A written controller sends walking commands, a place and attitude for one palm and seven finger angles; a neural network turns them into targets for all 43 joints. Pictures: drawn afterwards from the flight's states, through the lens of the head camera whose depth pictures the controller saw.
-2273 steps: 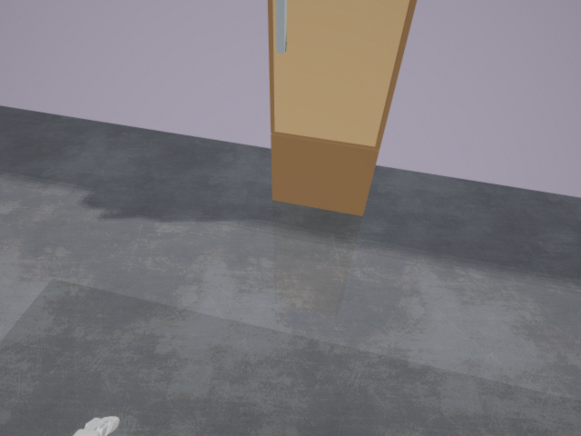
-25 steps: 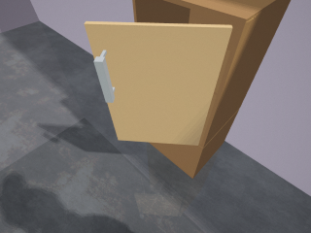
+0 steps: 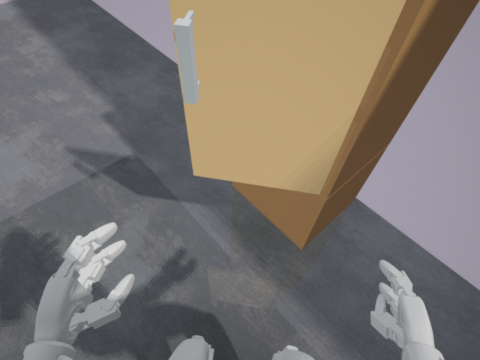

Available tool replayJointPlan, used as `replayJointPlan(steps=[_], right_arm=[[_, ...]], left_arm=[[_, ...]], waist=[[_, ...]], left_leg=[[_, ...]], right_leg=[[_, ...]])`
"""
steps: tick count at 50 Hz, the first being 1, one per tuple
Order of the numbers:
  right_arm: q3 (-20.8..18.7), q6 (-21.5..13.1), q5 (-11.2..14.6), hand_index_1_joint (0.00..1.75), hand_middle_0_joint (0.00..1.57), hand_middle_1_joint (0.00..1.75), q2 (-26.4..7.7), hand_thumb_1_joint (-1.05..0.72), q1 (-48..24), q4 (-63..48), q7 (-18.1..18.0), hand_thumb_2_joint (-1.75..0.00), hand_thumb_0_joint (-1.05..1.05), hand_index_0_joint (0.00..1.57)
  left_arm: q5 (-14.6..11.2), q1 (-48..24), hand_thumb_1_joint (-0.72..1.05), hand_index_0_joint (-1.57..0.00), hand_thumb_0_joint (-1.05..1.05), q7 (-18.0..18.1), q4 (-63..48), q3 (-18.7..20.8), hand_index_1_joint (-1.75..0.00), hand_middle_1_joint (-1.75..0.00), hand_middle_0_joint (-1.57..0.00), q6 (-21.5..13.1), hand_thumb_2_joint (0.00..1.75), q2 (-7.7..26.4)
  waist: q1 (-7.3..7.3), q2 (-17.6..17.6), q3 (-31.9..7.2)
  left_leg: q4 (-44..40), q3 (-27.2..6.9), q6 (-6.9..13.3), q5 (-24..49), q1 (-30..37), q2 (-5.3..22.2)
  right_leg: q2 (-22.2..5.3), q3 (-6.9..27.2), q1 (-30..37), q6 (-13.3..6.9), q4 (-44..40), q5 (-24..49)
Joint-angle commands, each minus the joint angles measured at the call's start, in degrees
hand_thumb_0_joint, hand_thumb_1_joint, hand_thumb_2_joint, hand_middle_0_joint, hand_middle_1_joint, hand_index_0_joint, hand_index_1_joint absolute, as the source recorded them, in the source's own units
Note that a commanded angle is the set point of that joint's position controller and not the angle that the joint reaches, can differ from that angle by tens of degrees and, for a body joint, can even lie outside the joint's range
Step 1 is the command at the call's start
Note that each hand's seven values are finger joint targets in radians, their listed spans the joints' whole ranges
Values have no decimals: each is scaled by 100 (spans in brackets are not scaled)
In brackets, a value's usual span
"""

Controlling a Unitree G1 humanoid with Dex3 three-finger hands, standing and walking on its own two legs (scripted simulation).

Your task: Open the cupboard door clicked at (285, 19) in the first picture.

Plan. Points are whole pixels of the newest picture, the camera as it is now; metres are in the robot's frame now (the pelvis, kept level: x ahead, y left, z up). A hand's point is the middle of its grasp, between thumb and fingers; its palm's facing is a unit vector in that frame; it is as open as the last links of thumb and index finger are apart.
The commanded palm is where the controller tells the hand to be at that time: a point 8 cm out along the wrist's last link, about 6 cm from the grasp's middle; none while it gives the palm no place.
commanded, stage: raise the hand with hooked fingers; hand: left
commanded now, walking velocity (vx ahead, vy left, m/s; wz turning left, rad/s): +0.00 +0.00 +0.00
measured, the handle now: (191, 59) +0.64 +0.18 +0.15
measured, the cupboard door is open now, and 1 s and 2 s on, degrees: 39 39 39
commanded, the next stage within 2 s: move the hooked fingers beside the handle in 1.58 s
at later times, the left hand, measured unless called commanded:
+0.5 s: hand (84, 231) +0.26 +0.26 +0.09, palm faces -0.02 -1.00 -0.06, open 12.2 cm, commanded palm +0.24 +0.31 +0.11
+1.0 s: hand (52, 172) +0.30 +0.29 +0.16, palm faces +0.03 -1.00 -0.05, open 13.9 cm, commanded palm +0.28 +0.34 +0.16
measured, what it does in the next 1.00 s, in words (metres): stands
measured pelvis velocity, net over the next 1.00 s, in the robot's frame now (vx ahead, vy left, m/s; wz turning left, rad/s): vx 0.03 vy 0.03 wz -0.01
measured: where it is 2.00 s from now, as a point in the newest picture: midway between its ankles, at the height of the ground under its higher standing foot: outside the picture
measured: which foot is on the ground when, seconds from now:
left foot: down 0.00-1.00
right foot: down 0.00-1.00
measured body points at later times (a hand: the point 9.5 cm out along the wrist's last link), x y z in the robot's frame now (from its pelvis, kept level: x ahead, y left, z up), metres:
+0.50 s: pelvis +0.01 +0.04 +0.02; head +0.04 +0.05 +0.47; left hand +0.26 +0.31 +0.10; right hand +0.15 -0.21 -0.05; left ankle +0.02 +0.13 -0.67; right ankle +0.04 -0.09 -0.67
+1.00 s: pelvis +0.03 +0.03 +0.05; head +0.04 +0.02 +0.50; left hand +0.30 +0.35 +0.17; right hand +0.20 -0.21 -0.03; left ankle +0.02 +0.13 -0.67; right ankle +0.04 -0.09 -0.67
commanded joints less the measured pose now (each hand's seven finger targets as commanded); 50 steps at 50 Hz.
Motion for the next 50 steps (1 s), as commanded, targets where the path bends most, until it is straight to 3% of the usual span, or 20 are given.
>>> replayJointPlan(steps=[1,3,6,7,9,12,14,16,17,20,23,27,32,33,35,37,39,43,47,50], right_arm=[[43,-381,43,30,20,30,-576,-90,126,-449,-103,-90,0,20],[98,-344,103,30,20,30,-662,-90,158,-449,-157,-90,0,20],[111,-273,168,30,20,30,-684,-90,50,-597,-211,-90,0,20],[120,-247,164,30,20,30,-680,-90,-19,-662,-217,-90,0,20],[159,-212,136,30,20,30,-578,-90,-93,-792,-197,-90,0,20],[192,-272,31,30,20,30,-479,-90,-62,-823,-117,-90,0,20],[181,-329,-7,30,20,30,-465,-90,107,-758,-28,-90,0,20],[157,-374,-35,30,20,30,-544,-90,218,-654,17,-90,0,20],[175,-374,-48,30,20,30,-601,-90,243,-636,20,-90,0,20],[130,-433,28,30,20,30,-700,-90,353,-536,-43,-90,0,20],[132,-442,86,30,20,30,-769,-90,321,-499,-156,-90,0,20],[178,-464,56,30,20,30,-738,-90,302,-461,-232,-90,0,20],[231,-397,54,30,20,30,-695,-90,303,-412,-185,-90,0,20],[242,-362,76,30,20,30,-692,-90,259,-403,-182,-90,0,20],[233,-287,113,30,20,30,-726,-90,266,-391,-208,-90,0,20],[260,-236,123,30,20,30,-766,-90,239,-425,-237,-90,0,20],[263,-192,143,30,20,30,-755,-90,192,-462,-268,-90,0,20],[309,-170,81,30,20,30,-709,-90,152,-503,-284,-90,0,20],[342,-185,80,30,20,30,-703,-90,155,-400,-310,-90,0,20],[334,-145,139,30,20,30,-726,-90,149,-322,-360,-90,0,20]], left_arm=[[75,-1936,27,-25,0,-126,-1848,-291,-70,-70,-25,-549,63,926],[60,-1999,22,-25,0,-401,-1223,-339,-74,-74,-25,-3,61,1007],[-49,-1476,15,-25,0,-562,-574,284,-78,-78,-25,964,58,1365],[-149,-1269,13,-25,0,-574,-403,607,-80,-80,-25,1251,57,1525],[-355,-1222,8,-26,0,-435,-791,905,-82,-82,-26,1516,55,1536],[-488,-1263,1,-26,0,-45,-1435,1269,-87,-87,-26,1357,52,1587],[-346,-1210,-3,-27,0,148,-1683,1094,-90,-90,-27,1094,50,1408],[-181,-1386,-8,-27,0,208,-1646,785,-93,-93,-27,885,48,1241],[-143,-1587,-10,-27,0,143,-1526,650,-94,-94,-27,870,47,1229],[-87,-1791,-17,-28,0,-127,-1311,501,-99,-99,-28,898,44,1241],[-173,-2264,-24,-28,0,-408,-1331,754,-103,-103,-28,1114,41,1652],[-303,-2539,-34,-29,0,-382,-1560,1295,-110,-110,-29,1214,37,2120],[-400,-2528,-45,-30,0,-393,-1193,1328,-117,-117,-30,1378,32,1985],[-391,-2618,-48,-30,0,-467,-1037,1208,-118,-118,-30,1480,31,1867],[-364,-2741,-50,-30,0,-614,-625,1133,-120,-120,-30,1735,30,1851],[-383,-2978,-50,-30,0,-822,-337,1156,-120,-120,-30,1981,30,1947],[-404,-3290,-50,-30,0,-945,-396,1318,-120,-120,-30,2098,30,2201],[-445,-3893,-50,-30,0,-978,-805,1742,-120,-120,-30,1934,30,2719],[-502,-4111,-50,-30,0,-961,-565,1852,-120,-120,-30,1761,30,2811],[-507,-4197,-50,-30,0,-1098,126,1790,-120,-120,-30,1964,30,2748]], waist=[[-740,736,-742],[-769,486,-469],[-376,149,-667],[-163,161,-796],[0,178,-1098],[152,216,-1281],[55,517,-1228],[-148,490,-962],[-259,304,-681],[-395,469,-749],[-343,575,-934],[-152,786,-1178],[-134,836,-888],[-182,872,-746],[-246,577,-595],[-227,509,-477],[-218,522,-673],[-160,740,-1203],[-164,694,-1045],[-240,558,-703]], left_leg=[[-887,-110,294,345,430,-147],[-1052,-184,295,188,295,-155],[-1393,-153,254,193,229,-207],[-1516,-174,233,341,340,-220],[-1673,-147,199,664,535,-243],[-1813,-201,147,1324,829,-205],[-1872,-169,102,1544,1046,-161],[-1865,-186,105,1493,1080,-121],[-1863,-240,126,1366,985,-110],[-1929,-250,140,926,1135,-101],[-2029,-295,146,970,1331,-113],[-2134,-366,78,1737,1760,-111],[-2230,-350,-18,2500,2004,-87],[-2269,-312,-19,2525,2010,-77],[-2329,-266,46,2198,1914,-87],[-2369,-235,90,2109,1865,-137],[-2401,-202,119,2043,1963,-148],[-2400,-195,136,2348,2306,-177],[-2486,-199,141,2296,2382,-168],[-2595,-155,177,1980,2234,-175]], right_leg=[[93,810,319,146,-1314,-283],[125,750,382,171,-1427,-340],[53,728,879,218,-1731,-552],[86,630,1098,179,-1694,-406],[67,497,1425,201,-1668,-10],[182,279,1669,142,-1457,781],[202,201,1490,128,-1387,1005],[211,169,1220,145,-1384,972],[240,168,1119,136,-1411,882],[196,216,995,161,-1556,555],[180,264,1256,144,-1674,638],[220,203,1668,96,-1686,1217],[261,154,1838,87,-1813,1798],[237,153,1797,104,-1860,1858],[231,157,1772,136,-1983,1781],[241,196,1901,104,-2082,1842],[215,237,2013,118,-2173,1836],[229,321,2347,86,-2235,2098],[261,334,2402,78,-2361,2047],[210,351,2294,117,-2516,1854]])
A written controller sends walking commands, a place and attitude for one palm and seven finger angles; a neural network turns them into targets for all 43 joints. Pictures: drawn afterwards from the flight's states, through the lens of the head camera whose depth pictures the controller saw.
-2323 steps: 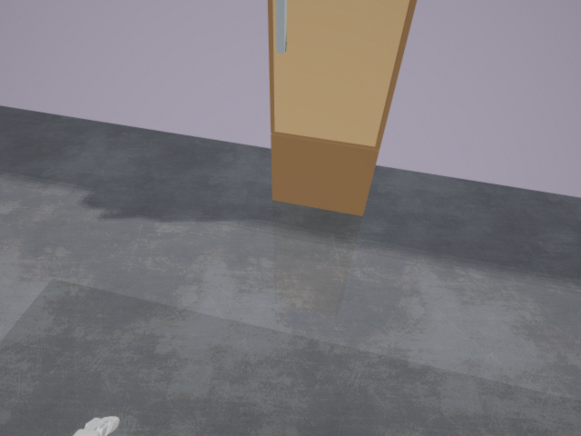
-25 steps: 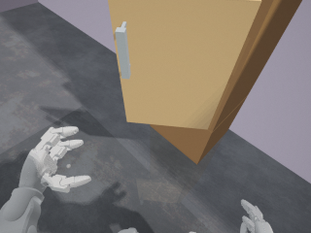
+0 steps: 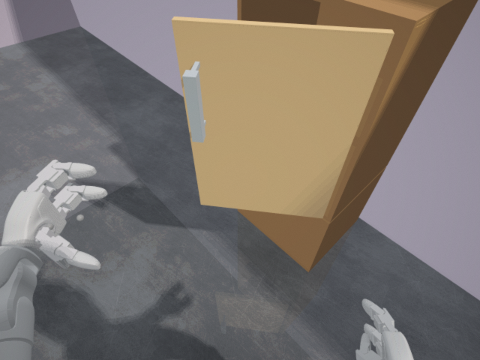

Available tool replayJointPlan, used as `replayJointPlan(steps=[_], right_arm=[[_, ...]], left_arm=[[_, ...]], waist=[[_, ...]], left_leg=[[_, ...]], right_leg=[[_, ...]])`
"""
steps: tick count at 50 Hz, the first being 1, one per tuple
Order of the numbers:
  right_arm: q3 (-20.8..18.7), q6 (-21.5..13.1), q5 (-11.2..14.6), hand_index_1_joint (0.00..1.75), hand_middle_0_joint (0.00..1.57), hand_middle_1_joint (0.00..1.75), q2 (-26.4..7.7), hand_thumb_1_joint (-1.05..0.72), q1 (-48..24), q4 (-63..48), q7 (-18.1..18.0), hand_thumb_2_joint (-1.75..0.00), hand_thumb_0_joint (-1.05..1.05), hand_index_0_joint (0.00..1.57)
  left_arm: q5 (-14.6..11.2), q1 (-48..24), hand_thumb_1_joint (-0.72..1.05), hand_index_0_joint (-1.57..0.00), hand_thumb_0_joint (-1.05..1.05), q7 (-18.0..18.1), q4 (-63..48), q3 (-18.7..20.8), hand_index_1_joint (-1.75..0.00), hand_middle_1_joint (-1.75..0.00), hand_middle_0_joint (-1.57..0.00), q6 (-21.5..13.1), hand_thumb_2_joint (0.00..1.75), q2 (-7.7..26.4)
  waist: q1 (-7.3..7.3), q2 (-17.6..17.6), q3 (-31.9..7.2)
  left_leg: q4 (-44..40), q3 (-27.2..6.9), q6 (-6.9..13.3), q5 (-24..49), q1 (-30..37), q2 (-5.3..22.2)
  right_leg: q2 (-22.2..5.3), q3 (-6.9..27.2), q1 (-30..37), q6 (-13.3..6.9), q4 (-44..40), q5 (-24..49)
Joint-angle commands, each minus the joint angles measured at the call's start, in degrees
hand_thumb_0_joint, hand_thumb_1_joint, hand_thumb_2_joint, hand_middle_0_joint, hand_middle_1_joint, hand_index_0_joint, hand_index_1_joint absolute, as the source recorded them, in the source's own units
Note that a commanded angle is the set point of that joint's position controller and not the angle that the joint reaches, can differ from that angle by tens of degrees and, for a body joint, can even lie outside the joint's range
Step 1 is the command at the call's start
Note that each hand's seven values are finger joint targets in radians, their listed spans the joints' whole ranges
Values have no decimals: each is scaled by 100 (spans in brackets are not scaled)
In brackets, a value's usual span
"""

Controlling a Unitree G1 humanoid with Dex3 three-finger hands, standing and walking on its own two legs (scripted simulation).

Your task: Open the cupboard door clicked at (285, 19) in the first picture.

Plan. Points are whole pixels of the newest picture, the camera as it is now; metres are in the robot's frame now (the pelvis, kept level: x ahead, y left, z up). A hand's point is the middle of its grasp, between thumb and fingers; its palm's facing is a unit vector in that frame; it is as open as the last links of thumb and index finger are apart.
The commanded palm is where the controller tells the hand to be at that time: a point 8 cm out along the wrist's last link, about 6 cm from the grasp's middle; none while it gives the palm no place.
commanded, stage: raise the hand with hooked fingers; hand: left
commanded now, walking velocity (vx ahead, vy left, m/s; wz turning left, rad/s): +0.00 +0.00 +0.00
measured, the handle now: (197, 103) +0.61 +0.16 +0.10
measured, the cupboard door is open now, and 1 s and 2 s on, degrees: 39 39 39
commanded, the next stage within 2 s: move the hooked fingers beside the handle in 0.58 s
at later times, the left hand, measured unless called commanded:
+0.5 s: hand (97, 211) +0.29 +0.25 +0.12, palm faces +0.02 -1.00 -0.03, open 13.9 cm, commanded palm +0.26 +0.30 +0.12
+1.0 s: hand (110, 184) +0.34 +0.25 +0.12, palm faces -0.02 -1.00 -0.01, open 14.0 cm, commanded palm +0.32 +0.30 +0.12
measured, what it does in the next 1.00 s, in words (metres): stands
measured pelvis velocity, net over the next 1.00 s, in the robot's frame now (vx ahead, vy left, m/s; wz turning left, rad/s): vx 0.00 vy -0.01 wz -0.01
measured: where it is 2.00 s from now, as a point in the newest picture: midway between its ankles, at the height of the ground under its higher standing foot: outside the picture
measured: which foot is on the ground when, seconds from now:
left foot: down 0.00-1.00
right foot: down 0.00-1.00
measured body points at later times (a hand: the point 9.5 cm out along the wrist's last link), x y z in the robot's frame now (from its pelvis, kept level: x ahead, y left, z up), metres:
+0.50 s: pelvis +0.00 -0.02 +0.00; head +0.01 -0.03 +0.45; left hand +0.28 +0.30 +0.12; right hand +0.15 -0.27 -0.07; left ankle +0.00 +0.10 -0.72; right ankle +0.01 -0.12 -0.72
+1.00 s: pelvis +0.00 -0.01 +0.00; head +0.02 -0.02 +0.45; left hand +0.34 +0.30 +0.13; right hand +0.14 -0.26 -0.08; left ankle +0.00 +0.10 -0.72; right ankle +0.01 -0.12 -0.72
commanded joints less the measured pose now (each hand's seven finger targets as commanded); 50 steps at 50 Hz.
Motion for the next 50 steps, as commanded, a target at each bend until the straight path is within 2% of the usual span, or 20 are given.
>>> replayJointPlan(steps=[1,2,4,6,9,12,17,21,22,25,27,34,36,37,41,42,43,45,47,50], right_arm=[[-372,-276,89,30,20,30,-846,-90,-354,-724,-120,-90,0,20],[-363,-251,98,30,20,30,-869,-90,-344,-733,-118,-90,0,20],[-374,-245,125,30,20,30,-876,-90,-366,-758,-128,-90,0,20],[-398,-250,120,30,20,30,-866,-90,-314,-817,-105,-90,0,20],[-423,-275,98,30,20,30,-875,-90,-322,-875,-30,-90,0,20],[-431,-279,63,30,20,30,-874,-90,-321,-893,6,-90,0,20],[-431,-268,68,30,20,30,-846,-90,-329,-876,-12,-90,0,20],[-438,-295,88,30,20,30,-806,-90,-313,-864,-60,-90,0,20],[-437,-292,79,30,20,30,-826,-90,-298,-854,-65,-90,0,20],[-431,-310,94,30,20,30,-821,-90,-317,-832,-101,-90,0,20],[-426,-299,100,30,20,30,-842,-90,-317,-808,-104,-90,0,20],[-415,-330,109,30,20,30,-812,-90,-327,-834,-99,-90,0,20],[-403,-314,120,30,20,30,-821,-90,-298,-757,-130,-90,0,20],[-390,-301,113,30,20,30,-829,-90,-286,-744,-134,-90,0,20],[-405,-289,117,30,20,30,-872,-90,-178,-614,-176,-90,0,20],[-401,-269,107,30,20,30,-894,-90,-159,-589,-165,-90,0,20],[-386,-262,103,30,20,30,-859,-90,-176,-619,-154,-90,0,20],[-401,-237,86,30,20,30,-872,-90,-104,-589,-140,-90,0,20],[-404,-188,61,30,20,30,-913,-90,-38,-610,-107,-90,0,20],[-423,-123,69,30,20,30,-907,-90,0,-643,-49,-90,0,20]], left_arm=[[-149,-1696,-50,-30,0,-143,-467,546,-120,-120,-30,-164,30,1596],[-149,-1754,-50,-30,0,-227,-278,524,-120,-120,-30,-61,30,1647],[-110,-2025,-50,-30,0,-309,-327,524,-120,-120,-30,38,30,1786],[-121,-1753,-50,-30,0,-368,-227,426,-120,-120,-30,89,30,1633],[-221,-1628,-50,-30,0,-388,-442,572,-120,-120,-30,-45,30,1706],[-259,-1611,-50,-30,0,-268,-612,854,-120,-120,-30,-209,30,1937],[-178,-1872,-50,-30,0,-89,-578,825,-120,-120,-30,-293,30,1896],[-65,-1906,-50,-30,0,-70,-716,631,-120,-120,-30,-330,30,1760],[-87,-1921,-50,-30,0,-83,-771,624,-120,-120,-30,-341,30,1791],[-119,-1769,-50,-30,0,-143,-551,626,-120,-120,-30,-311,30,1730],[-182,-1763,-50,-30,0,-185,-443,667,-120,-120,-30,-282,30,1760],[-138,-1894,-50,-30,0,-177,-486,581,-120,-120,-30,-231,30,1713],[-72,-2396,-50,-30,0,-145,-381,394,-120,-120,-30,-260,30,1616],[-87,-2646,-50,-30,0,-149,-259,285,-120,-120,-30,-240,30,1554],[25,-3165,-50,-30,0,-97,199,335,-120,-120,-30,-326,30,1746],[55,-3307,-50,-30,0,-97,198,375,-120,-120,-30,-364,30,1872],[92,-3443,-50,-30,0,-106,161,234,-120,-120,-30,-380,30,1767],[150,-3487,-50,-30,0,-81,353,334,-120,-120,-30,-430,30,1887],[119,-3284,-50,-30,0,-87,641,546,-120,-120,-30,-430,30,2076],[129,-3276,-50,-30,0,-98,783,491,-120,-120,-30,-439,30,1957]], waist=[[-177,210,-874],[-161,94,-765],[-159,316,-944],[-142,64,-1090],[-67,-139,-1222],[11,-13,-1274],[-52,170,-970],[-112,455,-1202],[-116,228,-1212],[-121,209,-1085],[-118,-28,-961],[-111,176,-1129],[-233,197,-1038],[-296,15,-869],[-347,40,-1064],[-309,163,-1160],[-317,335,-1324],[-303,316,-1500],[-199,54,-1539],[-194,161,-1554]], left_leg=[[-838,-273,-10,1351,353,-102],[-848,-275,3,1307,296,-111],[-889,-248,16,1370,390,-125],[-856,-232,38,1512,429,-131],[-837,-220,40,1573,388,-134],[-777,-152,42,1608,357,-150],[-824,-101,45,1250,219,-146],[-837,-76,64,1321,400,-150],[-816,-95,74,1395,414,-128],[-840,-87,66,1292,342,-134],[-834,-115,66,1289,304,-126],[-892,-116,62,1392,476,-145],[-911,-145,46,1290,484,-139],[-874,-156,54,1211,452,-132],[-880,-192,48,1062,412,-137],[-839,-185,40,1178,454,-142],[-841,-184,42,1222,504,-153],[-824,-183,39,1385,526,-150],[-788,-204,31,1595,406,-141],[-797,-170,17,1767,357,-142]], right_leg=[[154,244,389,-118,-574,1088],[159,271,421,-128,-613,1057],[117,297,516,-118,-644,1117],[115,294,571,-98,-630,1272],[114,346,706,-91,-601,1372],[103,461,806,-96,-595,1429],[65,566,646,-76,-697,978],[54,562,712,-62,-699,1100],[69,572,775,-57,-681,1188],[68,573,704,-39,-725,1120],[82,574,685,-33,-743,1110],[99,463,654,-50,-686,1268],[114,405,476,-51,-689,1149],[136,437,369,-48,-716,1068],[95,439,328,-54,-703,851],[97,464,412,-81,-664,968],[80,460,424,-86,-629,1028],[84,438,507,-93,-575,1223],[114,402,657,-114,-492,1464],[104,366,622,-118,-429,1699]])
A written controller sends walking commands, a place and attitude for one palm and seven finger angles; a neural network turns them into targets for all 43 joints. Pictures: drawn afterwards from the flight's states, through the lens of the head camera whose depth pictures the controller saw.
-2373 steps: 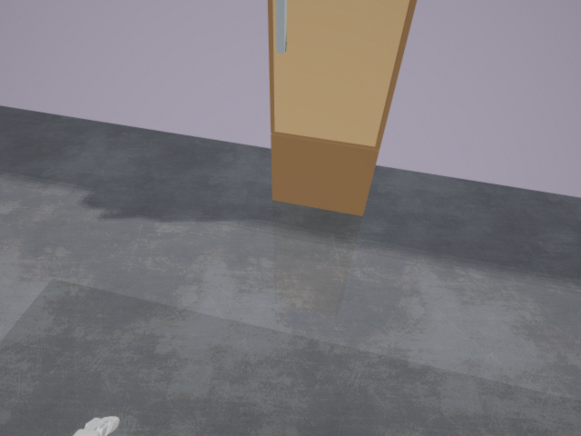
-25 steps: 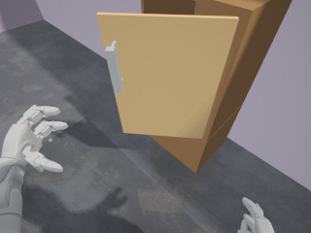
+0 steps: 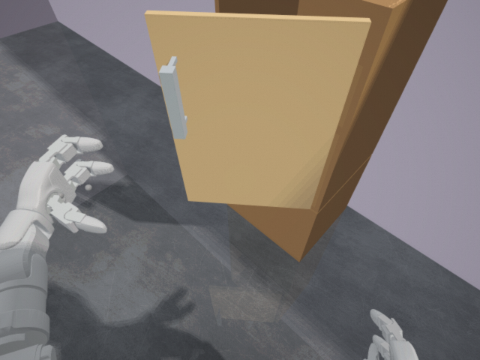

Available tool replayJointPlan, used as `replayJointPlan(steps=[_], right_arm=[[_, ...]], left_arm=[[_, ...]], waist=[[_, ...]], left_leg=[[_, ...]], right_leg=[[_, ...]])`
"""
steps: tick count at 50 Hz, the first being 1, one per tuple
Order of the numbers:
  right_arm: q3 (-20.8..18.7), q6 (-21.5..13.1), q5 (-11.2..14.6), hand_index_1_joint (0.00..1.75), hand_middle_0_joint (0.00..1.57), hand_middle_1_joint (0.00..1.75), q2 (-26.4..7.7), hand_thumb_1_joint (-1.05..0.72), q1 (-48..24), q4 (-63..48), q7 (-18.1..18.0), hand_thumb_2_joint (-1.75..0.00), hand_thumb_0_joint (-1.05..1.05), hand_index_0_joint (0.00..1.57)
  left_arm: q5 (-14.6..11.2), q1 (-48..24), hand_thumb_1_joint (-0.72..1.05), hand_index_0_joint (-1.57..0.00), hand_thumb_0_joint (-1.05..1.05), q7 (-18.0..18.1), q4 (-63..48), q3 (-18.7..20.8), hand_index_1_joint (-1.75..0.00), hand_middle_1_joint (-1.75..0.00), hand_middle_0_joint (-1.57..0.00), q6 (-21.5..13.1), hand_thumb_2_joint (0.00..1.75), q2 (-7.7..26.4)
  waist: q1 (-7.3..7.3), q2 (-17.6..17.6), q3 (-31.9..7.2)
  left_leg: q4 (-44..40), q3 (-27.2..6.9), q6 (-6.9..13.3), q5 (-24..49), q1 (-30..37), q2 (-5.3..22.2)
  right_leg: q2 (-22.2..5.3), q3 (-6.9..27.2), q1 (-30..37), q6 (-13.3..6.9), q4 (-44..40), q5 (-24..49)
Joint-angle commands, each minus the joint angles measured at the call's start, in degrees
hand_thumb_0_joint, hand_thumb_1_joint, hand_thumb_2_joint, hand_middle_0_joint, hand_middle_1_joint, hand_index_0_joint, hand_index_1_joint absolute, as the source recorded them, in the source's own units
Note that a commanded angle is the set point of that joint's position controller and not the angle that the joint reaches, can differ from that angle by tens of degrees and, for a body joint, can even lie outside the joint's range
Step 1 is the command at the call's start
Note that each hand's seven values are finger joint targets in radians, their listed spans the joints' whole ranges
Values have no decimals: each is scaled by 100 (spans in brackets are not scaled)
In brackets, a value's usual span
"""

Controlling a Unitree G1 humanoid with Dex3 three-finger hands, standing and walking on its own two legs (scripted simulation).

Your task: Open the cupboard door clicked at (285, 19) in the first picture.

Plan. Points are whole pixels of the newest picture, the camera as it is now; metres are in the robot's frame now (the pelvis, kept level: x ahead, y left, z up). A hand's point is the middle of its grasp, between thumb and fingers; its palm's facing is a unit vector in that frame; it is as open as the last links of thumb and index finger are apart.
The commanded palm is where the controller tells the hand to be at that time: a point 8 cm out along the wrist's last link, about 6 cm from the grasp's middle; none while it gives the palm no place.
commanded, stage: move the hooked fingers beside the handle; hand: left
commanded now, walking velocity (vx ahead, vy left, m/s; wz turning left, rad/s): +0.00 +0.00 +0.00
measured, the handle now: (177, 99) +0.61 +0.18 +0.10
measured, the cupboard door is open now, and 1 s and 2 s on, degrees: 39 39 39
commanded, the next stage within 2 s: none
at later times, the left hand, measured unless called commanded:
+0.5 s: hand (109, 151) +0.42 +0.26 +0.12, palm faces -0.04 -1.00 +0.01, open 14.0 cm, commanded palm +0.41 +0.31 +0.11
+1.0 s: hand (132, 120) +0.52 +0.25 +0.11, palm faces -0.05 -1.00 +0.02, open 14.0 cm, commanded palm +0.51 +0.30 +0.10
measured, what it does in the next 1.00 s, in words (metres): stands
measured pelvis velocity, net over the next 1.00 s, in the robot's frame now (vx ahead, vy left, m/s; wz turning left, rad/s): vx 0.01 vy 0.02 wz -0.03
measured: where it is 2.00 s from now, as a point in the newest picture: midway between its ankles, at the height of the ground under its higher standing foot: outside the picture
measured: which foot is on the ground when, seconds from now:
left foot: down 0.00-1.00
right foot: down 0.00-1.00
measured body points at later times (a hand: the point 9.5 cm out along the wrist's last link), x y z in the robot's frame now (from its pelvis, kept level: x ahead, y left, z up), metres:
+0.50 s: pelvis +0.00 +0.01 -0.01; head +0.06 +0.02 +0.44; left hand +0.42 +0.31 +0.12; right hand +0.07 -0.26 -0.11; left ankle +0.00 +0.11 -0.72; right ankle +0.02 -0.11 -0.72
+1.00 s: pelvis +0.01 +0.02 -0.02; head +0.13 +0.03 +0.42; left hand +0.52 +0.31 +0.11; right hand -0.01 -0.26 -0.12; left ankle +0.00 +0.11 -0.72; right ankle +0.02 -0.11 -0.72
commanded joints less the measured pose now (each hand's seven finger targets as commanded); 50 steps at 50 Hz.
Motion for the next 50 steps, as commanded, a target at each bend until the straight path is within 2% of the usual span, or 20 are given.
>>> replayJointPlan(steps=[1,7,11,16,17,18,20,22,26,29,31,34,37,38,41,42,43,44,46,50], right_arm=[[-375,-211,26,30,20,30,-798,-90,-71,-785,10,-90,0,20],[-409,-41,15,30,20,30,-889,-90,137,-776,68,-90,0,20],[-437,59,12,30,20,30,-910,-90,304,-653,53,-90,0,20],[-424,164,-2,30,20,30,-946,-90,488,-490,40,-90,0,20],[-430,188,-21,30,20,30,-980,-90,557,-476,48,-90,0,20],[-442,210,-25,30,20,30,-989,-90,591,-451,57,-90,0,20],[-433,270,-26,30,20,30,-980,-90,655,-434,78,-90,0,20],[-436,336,-42,30,20,30,-1013,-90,759,-391,95,-90,0,20],[-465,458,-71,30,20,30,-1028,-90,909,-383,152,-90,0,20],[-480,590,-92,30,20,30,-1051,-90,1035,-401,193,-90,0,20],[-473,668,-95,30,20,30,-1075,-90,1092,-382,190,-90,0,20],[-472,770,-102,30,20,30,-1088,-90,1177,-349,196,-90,0,20],[-481,837,-131,30,20,30,-1077,-90,1304,-297,194,-90,0,20],[-493,865,-139,30,20,30,-1105,-90,1368,-244,195,-90,0,20],[-477,925,-141,30,20,30,-1118,-90,1464,-132,187,-90,0,20],[-473,950,-152,30,20,30,-1147,-90,1543,-105,171,-90,0,20],[-460,974,-148,30,20,30,-1164,-90,1561,-77,171,-90,0,20],[-457,999,-158,30,20,30,-1190,-90,1631,-53,169,-90,0,20],[-438,1047,-174,30,20,30,-1217,-90,1729,-53,170,-90,0,20],[-450,1165,-256,30,20,30,-1180,-90,1939,-128,245,-90,0,20]], left_arm=[[-120,-1755,-50,-30,0,45,-907,482,-120,-120,-30,-375,30,1679],[-34,-2387,-50,-30,0,84,-469,404,-120,-120,-30,-424,30,1781],[106,-3151,-50,-30,0,116,-339,446,-120,-120,-30,-639,30,2064],[218,-3913,-50,-30,0,93,397,223,-120,-120,-30,-824,30,2030],[198,-4051,-50,-30,0,77,516,304,-120,-120,-30,-848,30,2142],[251,-4129,-50,-30,0,59,566,367,-120,-120,-30,-876,30,2291],[281,-4131,-50,-30,0,38,873,203,-120,-120,-30,-869,30,2116],[302,-4337,-50,-30,0,41,1186,167,-120,-120,-30,-867,30,2120],[433,-4543,-50,-30,0,165,1566,266,-120,-120,-30,-902,30,2269],[492,-4619,-50,-30,0,213,1705,507,-120,-120,-30,-991,30,2591],[573,-4884,-50,-30,0,249,1895,573,-120,-120,-30,-1047,30,2779],[706,-5280,-50,-30,0,259,2021,620,-120,-120,-30,-1155,30,3043],[769,-5796,-50,-30,0,242,1957,384,-120,-120,-30,-1261,30,2874],[780,-5816,-50,-30,0,226,2014,488,-120,-120,-30,-1270,30,3031],[754,-6077,-50,-30,0,172,2436,200,-120,-120,-30,-1179,30,2694],[743,-6162,-50,-30,0,163,2580,275,-120,-120,-30,-1140,30,2810],[792,-6319,-50,-30,0,155,2640,252,-120,-120,-30,-1089,30,2898],[826,-6287,-50,-30,0,185,2899,344,-120,-120,-30,-1020,30,3018],[928,-6409,-50,-30,0,236,3071,394,-120,-120,-30,-928,30,3218],[1137,-6657,-50,-30,0,346,2610,567,-120,-120,-30,-1120,30,3578]], waist=[[2,239,-1535],[-140,-33,-1409],[-270,369,-1654],[-430,401,-1702],[-415,251,-1791],[-387,439,-1959],[-412,521,-1986],[-471,256,-1929],[-474,314,-1986],[-448,238,-2248],[-534,26,-2087],[-592,362,-2153],[-766,618,-2334],[-761,731,-2523],[-962,632,-2355],[-998,419,-2298],[-1018,631,-2332],[-1040,381,-2253],[-1090,328,-2219],[-987,1000,-3044]], left_leg=[[-523,-219,82,1553,393,-157],[-467,-214,109,1307,175,-143],[-403,-224,107,1235,228,-143],[-334,-295,113,1079,177,-130],[-283,-307,118,1200,153,-123],[-261,-309,106,1293,171,-126],[-227,-307,94,1388,194,-124],[-191,-343,98,1462,114,-100],[-152,-342,87,1479,-3,-81],[-67,-288,102,1682,-90,-78],[-46,-277,129,1491,-362,-61],[23,-257,145,1446,-406,-64],[123,-319,133,1657,-100,-36],[154,-333,117,1731,-9,-24],[185,-381,119,1619,-34,5],[210,-417,136,1642,-118,12],[213,-406,129,1578,-152,14],[215,-448,139,1513,-287,19],[248,-426,162,1481,-534,14],[444,-456,81,2456,14,39]], right_leg=[[69,285,686,-35,-334,1559],[100,323,494,-26,-323,1337],[98,359,339,-24,-293,1214],[121,335,84,-40,-248,984],[135,337,157,-50,-198,1112],[118,357,190,-49,-162,1204],[121,324,62,-50,-128,1278],[154,275,-34,-49,-79,1308],[140,273,-133,-31,-20,1310],[155,316,21,-18,59,1563],[153,336,-14,13,69,1492],[164,397,-101,3,98,1453],[204,356,-402,-10,145,1432],[203,368,-422,-1,141,1461],[219,321,-736,21,104,1290],[235,298,-733,10,124,1310],[221,319,-804,24,123,1260],[226,295,-819,28,126,1201],[210,324,-786,50,146,1243],[246,311,-759,17,346,1784]])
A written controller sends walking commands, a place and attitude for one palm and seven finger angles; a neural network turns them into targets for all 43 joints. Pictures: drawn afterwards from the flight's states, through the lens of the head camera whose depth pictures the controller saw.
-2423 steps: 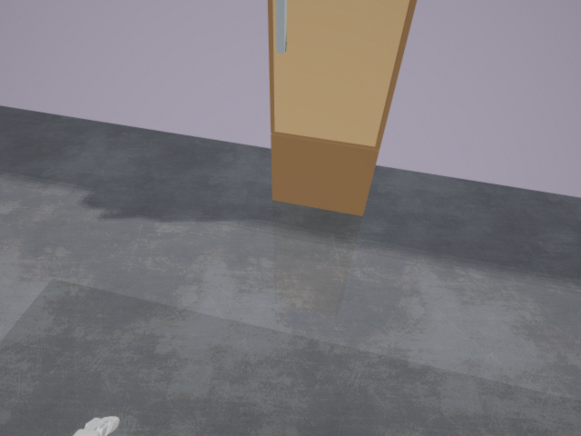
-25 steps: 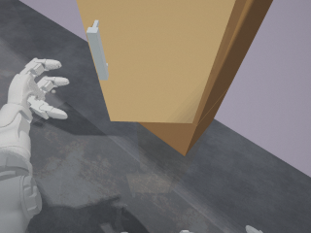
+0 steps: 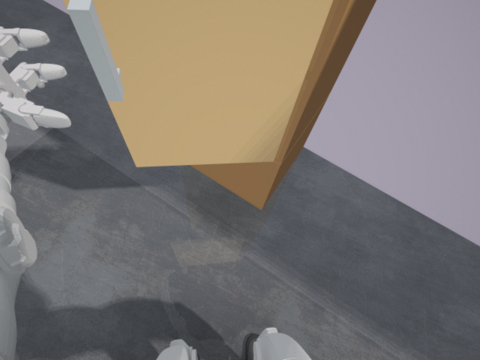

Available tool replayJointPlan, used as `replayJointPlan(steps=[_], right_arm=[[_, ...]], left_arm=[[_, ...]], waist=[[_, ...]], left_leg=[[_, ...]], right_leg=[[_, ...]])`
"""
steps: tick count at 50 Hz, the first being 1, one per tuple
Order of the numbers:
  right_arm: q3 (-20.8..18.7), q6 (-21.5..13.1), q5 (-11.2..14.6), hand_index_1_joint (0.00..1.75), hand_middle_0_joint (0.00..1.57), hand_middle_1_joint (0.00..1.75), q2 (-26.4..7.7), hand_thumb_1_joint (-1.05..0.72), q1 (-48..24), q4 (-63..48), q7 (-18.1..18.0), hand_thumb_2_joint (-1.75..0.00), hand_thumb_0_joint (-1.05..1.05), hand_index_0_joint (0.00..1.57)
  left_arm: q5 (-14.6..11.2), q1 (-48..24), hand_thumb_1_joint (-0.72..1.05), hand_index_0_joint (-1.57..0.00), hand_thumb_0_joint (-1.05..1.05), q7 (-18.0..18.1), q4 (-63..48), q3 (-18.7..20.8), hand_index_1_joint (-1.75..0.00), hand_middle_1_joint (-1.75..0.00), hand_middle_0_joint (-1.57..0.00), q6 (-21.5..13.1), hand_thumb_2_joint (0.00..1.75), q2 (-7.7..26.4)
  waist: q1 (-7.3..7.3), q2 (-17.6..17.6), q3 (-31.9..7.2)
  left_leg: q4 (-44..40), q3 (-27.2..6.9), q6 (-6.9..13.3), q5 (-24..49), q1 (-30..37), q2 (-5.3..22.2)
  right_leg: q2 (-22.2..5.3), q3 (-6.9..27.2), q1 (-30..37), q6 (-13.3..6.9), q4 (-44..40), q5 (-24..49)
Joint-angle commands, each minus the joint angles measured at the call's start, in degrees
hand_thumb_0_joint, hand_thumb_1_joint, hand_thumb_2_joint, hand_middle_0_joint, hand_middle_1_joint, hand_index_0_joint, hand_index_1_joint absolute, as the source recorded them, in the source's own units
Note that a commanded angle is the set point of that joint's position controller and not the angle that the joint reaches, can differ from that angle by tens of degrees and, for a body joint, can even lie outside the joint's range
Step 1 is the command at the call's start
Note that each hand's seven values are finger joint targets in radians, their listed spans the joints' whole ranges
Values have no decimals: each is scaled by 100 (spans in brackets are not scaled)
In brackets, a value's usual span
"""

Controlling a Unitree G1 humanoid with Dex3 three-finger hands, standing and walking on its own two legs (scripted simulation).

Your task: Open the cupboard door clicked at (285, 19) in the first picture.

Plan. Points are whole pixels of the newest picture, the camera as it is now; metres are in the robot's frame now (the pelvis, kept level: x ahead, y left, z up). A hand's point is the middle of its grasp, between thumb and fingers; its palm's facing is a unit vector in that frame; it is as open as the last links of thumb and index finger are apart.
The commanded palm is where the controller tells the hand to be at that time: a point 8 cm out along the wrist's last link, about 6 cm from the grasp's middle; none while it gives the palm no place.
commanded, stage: move the hooked fingers beside the handle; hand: left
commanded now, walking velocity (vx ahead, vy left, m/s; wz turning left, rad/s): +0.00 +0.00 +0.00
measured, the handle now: (102, 47) +0.60 +0.18 +0.12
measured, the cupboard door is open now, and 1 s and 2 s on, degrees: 39 39 39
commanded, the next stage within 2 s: slide the fingers in behind the handle in 1.28 s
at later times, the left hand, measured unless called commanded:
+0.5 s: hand (44, 64) +0.55 +0.26 +0.12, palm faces -0.03 -1.00 +0.02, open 14.0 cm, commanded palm +0.53 +0.30 +0.12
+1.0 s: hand (46, 76) +0.53 +0.25 +0.12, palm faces +0.02 -1.00 +0.01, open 14.0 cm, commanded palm +0.52 +0.29 +0.11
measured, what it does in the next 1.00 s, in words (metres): stands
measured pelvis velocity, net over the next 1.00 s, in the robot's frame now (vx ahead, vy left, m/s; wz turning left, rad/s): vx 0.01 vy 0.00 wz -0.01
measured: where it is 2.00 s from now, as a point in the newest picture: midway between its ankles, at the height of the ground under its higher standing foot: outside the picture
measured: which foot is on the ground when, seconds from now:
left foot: down 0.00-1.00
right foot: down 0.00-1.00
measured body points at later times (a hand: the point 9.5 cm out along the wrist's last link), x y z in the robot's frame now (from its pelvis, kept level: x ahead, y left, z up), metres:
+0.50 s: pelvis +0.02 +0.01 +0.00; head +0.16 +0.03 +0.42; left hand +0.55 +0.31 +0.12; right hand -0.03 -0.26 -0.09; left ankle -0.01 +0.10 -0.71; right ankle +0.01 -0.12 -0.70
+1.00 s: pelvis +0.01 +0.00 +0.00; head +0.13 +0.02 +0.43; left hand +0.52 +0.30 +0.12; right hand +0.01 -0.27 -0.11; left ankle -0.01 +0.10 -0.71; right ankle +0.01 -0.12 -0.71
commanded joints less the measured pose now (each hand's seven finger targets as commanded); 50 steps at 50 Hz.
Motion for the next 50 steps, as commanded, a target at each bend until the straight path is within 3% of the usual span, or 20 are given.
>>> replayJointPlan(steps=[1,3,5,7,10,14,18,20,22,24,27,28,29,33,35,39,40,46,48,50], right_arm=[[-426,22,-57,30,20,30,-1023,-90,1132,-295,12,-90,0,20],[-457,104,-92,30,20,30,-1039,-90,1229,-288,62,-90,0,20],[-452,201,-78,30,20,30,-1073,-90,1258,-319,77,-90,0,20],[-421,280,-57,30,20,30,-1063,-90,1263,-371,65,-90,0,20],[-400,372,-65,30,20,30,-1089,-90,1336,-386,59,-90,0,20],[-414,442,-120,30,20,30,-1065,-90,1478,-352,51,-90,0,20],[-452,493,-157,30,20,30,-1073,-90,1566,-334,105,-90,0,20],[-457,540,-139,30,20,30,-1067,-90,1553,-320,137,-90,0,20],[-434,580,-120,30,20,30,-1063,-90,1523,-356,120,-90,0,20],[-475,610,-129,30,20,30,-1055,-90,1522,-382,149,-90,0,20],[-476,641,-150,30,20,30,-1049,-90,1498,-500,170,-90,0,20],[-474,648,-149,30,20,30,-1018,-90,1447,-504,197,-90,0,20],[-493,653,-154,30,20,30,-1002,-90,1448,-491,209,-90,0,20],[-524,661,-129,30,20,30,-965,-90,1334,-473,250,-90,0,20],[-514,651,-110,30,20,30,-959,-90,1288,-417,260,-90,0,20],[-489,656,-79,30,20,30,-970,-90,1237,-450,220,-90,0,20],[-481,647,-81,30,20,30,-970,-90,1236,-440,210,-90,0,20],[-416,547,-80,30,20,30,-993,-90,1152,-482,147,-90,0,20],[-404,504,-87,30,20,30,-997,-90,1158,-467,129,-90,0,20],[-372,477,-73,30,20,30,-985,-90,1125,-423,116,-90,0,20]], left_arm=[[55,-2638,-50,-30,0,131,-1502,278,-120,-120,-30,-521,30,1955],[-13,-2695,-50,-30,0,128,-1579,397,-120,-120,-30,-581,30,1995],[-55,-2349,-50,-30,0,77,-1157,591,-120,-120,-30,-469,30,2163],[-37,-2441,-50,-30,0,29,-930,431,-120,-120,-30,-310,30,2051],[192,-2602,-50,-30,0,56,-783,399,-120,-120,-30,-156,30,2324],[257,-3174,-50,-30,0,117,-1210,387,-120,-120,-30,-367,30,2440],[28,-2756,-50,-30,0,-54,-1271,435,-120,-120,-30,-480,30,2164],[-16,-2381,-50,-30,0,-163,-1004,295,-120,-120,-30,-328,30,1891],[-24,-2341,-50,-30,0,-192,-898,240,-120,-120,-30,-189,30,1847],[38,-2405,-50,-30,0,-126,-1235,339,-120,-120,-30,-154,30,2000],[17,-2259,-50,-30,0,72,-1649,685,-120,-120,-30,-323,30,2328],[-2,-2499,-50,-30,0,114,-1862,571,-120,-120,-30,-402,30,2193],[1,-2450,-50,-30,0,179,-1958,699,-120,-120,-30,-483,30,2298],[-51,-2409,-50,-30,0,223,-2236,504,-120,-120,-30,-602,30,1934],[-72,-2237,-50,-30,0,184,-1794,212,-120,-120,-30,-437,30,1509],[-56,-1992,-50,-30,0,125,-1345,49,-120,-120,-30,-161,30,1338],[-60,-2107,-50,-30,0,141,-1260,-59,-120,-120,-30,-133,30,1214],[21,-2727,-50,-30,0,312,-1332,259,-120,-120,-30,-464,30,1835],[67,-3032,-50,-30,0,333,-1540,368,-120,-120,-30,-636,30,2075],[129,-3149,-50,-30,0,322,-1390,224,-120,-120,-30,-665,30,2031]], waist=[[23,1229,-3015],[20,1254,-3278],[29,840,-3019],[-68,675,-2661],[-122,830,-2403],[-258,1309,-2869],[-176,1306,-3346],[-159,1164,-3084],[-165,1084,-2789],[-99,1352,-2952],[5,1164,-3068],[-39,1451,-3165],[21,1408,-3195],[13,1634,-3377],[-76,1365,-2876],[-78,1079,-2573],[-176,810,-2388],[-223,698,-2449],[-186,1037,-2833],[-268,1174,-2704]], left_leg=[[-323,-513,-79,3014,2035,-24],[-234,-554,-125,3463,2278,27],[-244,-472,-52,3221,1853,14],[-290,-398,24,2908,1461,-37],[-289,-380,37,2669,1222,-44],[-146,-475,-31,3181,1745,21],[-81,-549,-96,3876,2237,94],[-81,-509,-68,3806,2094,90],[-128,-486,-25,3645,1853,59],[-113,-488,-48,3769,2028,72],[-80,-496,-42,3970,2005,75],[-86,-477,-79,3998,2134,78],[-69,-506,-93,4072,2193,90],[-18,-557,-159,4505,2642,121],[-72,-542,-125,4104,2404,118],[-161,-487,-49,3619,1996,56],[-188,-480,-13,3357,1836,53],[-186,-409,43,2371,1301,-35],[-131,-438,17,2467,1450,-47],[-110,-454,5,2372,1437,-38]], right_leg=[[194,222,892,-104,-133,1932],[247,197,880,-101,-109,2112],[257,212,1088,-90,-144,2247],[256,237,1201,-83,-174,2337],[240,242,1040,-66,-208,2177],[273,227,805,-81,-135,2278],[332,160,797,-97,-97,2482],[338,138,729,-89,-139,2449],[334,116,759,-100,-144,2434],[321,117,714,-89,-149,2430],[343,127,913,-117,-81,2649],[342,147,886,-106,-80,2665],[348,136,940,-118,-69,2670],[367,127,819,-115,-85,2671],[363,82,633,-84,-168,2402],[323,79,721,-81,-184,2310],[320,73,698,-67,-208,2258],[276,232,953,-63,-159,1986],[267,271,1001,-79,-85,2020],[260,266,841,-74,-102,1871]])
